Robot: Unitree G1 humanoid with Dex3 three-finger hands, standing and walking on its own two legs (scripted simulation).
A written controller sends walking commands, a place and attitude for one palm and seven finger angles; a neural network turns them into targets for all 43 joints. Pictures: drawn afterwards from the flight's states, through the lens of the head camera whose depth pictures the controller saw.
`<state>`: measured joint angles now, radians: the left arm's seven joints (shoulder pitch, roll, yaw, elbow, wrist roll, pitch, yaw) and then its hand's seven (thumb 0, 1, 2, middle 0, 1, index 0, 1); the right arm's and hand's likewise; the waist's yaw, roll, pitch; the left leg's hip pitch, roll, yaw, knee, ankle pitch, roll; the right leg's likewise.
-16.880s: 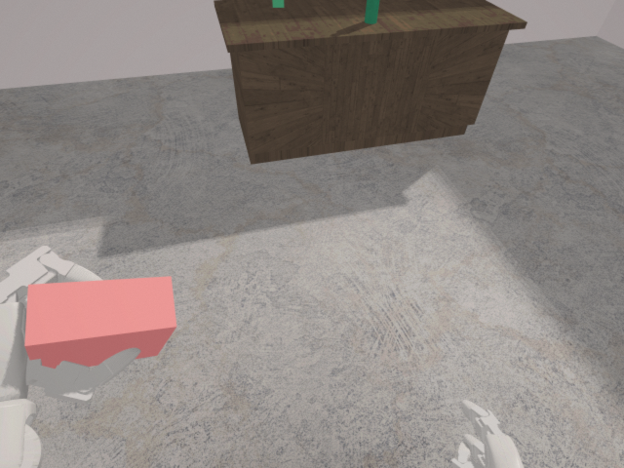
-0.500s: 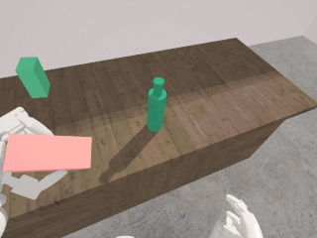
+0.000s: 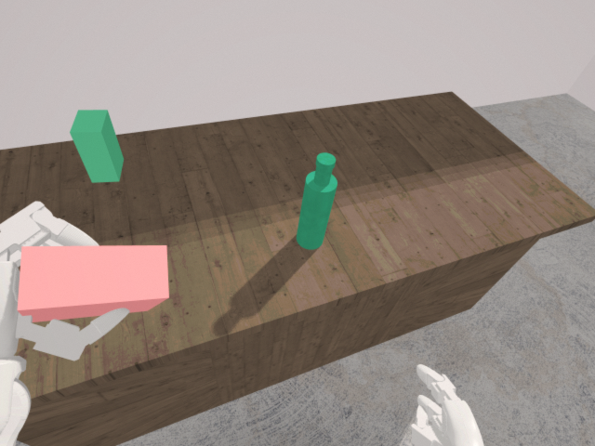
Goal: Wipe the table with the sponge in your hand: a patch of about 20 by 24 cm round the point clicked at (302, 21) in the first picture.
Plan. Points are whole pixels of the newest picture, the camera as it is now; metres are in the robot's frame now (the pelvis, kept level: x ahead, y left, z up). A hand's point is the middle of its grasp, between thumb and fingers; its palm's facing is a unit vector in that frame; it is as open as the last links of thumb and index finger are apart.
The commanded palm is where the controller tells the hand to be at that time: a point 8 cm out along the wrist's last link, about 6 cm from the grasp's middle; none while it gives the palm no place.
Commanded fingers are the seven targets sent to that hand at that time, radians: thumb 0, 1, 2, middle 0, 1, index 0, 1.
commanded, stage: come to a stop and stand still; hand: left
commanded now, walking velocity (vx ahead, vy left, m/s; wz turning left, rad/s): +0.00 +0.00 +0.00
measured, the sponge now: (116, 283) +0.23 +0.22 +0.14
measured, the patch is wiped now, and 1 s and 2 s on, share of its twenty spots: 0.00 0.00 0.00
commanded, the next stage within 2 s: look again from close up in 0.04 s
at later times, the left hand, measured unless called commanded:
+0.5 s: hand (92, 274) +0.23 +0.24 +0.16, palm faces +0.35 -0.86 -0.38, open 9.6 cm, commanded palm +0.18 +0.27 +0.18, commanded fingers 0.00 0.10 1.30 -1.20 -1.60 -1.20 -1.60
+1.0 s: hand (86, 265) +0.24 +0.25 +0.15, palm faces +0.39 -0.85 -0.36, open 9.6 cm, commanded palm +0.18 +0.27 +0.18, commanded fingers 0.00 0.10 1.30 -1.20 -1.60 -1.20 -1.60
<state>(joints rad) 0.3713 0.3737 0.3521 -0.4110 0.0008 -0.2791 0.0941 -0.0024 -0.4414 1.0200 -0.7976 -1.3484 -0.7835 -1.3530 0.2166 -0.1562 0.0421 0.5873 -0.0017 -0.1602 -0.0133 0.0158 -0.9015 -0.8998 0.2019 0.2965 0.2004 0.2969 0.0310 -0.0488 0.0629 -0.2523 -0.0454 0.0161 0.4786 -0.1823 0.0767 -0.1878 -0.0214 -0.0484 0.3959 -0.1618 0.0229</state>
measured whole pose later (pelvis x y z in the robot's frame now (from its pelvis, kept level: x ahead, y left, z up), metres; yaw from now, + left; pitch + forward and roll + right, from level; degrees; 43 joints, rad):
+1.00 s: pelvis +0.02 -0.01 +0.00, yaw +0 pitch -1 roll -2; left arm 0.37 0.39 0.37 -0.39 -0.03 -0.29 0.09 0.00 -0.44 1.02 -0.79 -1.35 -0.78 -1.36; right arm 0.23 -0.19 0.03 0.62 0.01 -0.19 -0.03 0.02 -0.90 -0.90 0.20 0.30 0.20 0.30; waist 0.04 -0.05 0.07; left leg -0.26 -0.04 0.01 0.49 -0.21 0.07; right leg -0.19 -0.02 -0.05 0.42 -0.20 0.02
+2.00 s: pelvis +0.02 -0.01 +0.00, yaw +3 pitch -1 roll -1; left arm 0.15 0.53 0.35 -0.34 0.03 -0.19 0.05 0.00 -0.44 1.02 -0.79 -1.35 -0.78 -1.36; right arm 0.23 -0.22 0.05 0.58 -0.02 -0.12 -0.04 0.01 -0.90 -0.90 0.20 0.30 0.20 0.30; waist 0.05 -0.04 0.07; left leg -0.28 -0.07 -0.02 0.52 -0.22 0.06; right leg -0.22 -0.02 -0.05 0.48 -0.24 0.00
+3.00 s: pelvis +0.02 -0.06 -0.02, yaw +2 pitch +1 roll +0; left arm 0.41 0.57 0.22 -0.33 0.44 0.00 0.15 0.00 -0.44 1.03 -0.79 -1.36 -0.78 -1.36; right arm 0.18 -0.28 0.00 0.59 0.00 0.00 -0.08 0.02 -0.90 -0.90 0.20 0.30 0.20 0.30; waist 0.06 0.08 -0.03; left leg -0.41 -0.01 -0.04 0.69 -0.31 0.00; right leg -0.36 0.04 -0.06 0.68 -0.34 -0.05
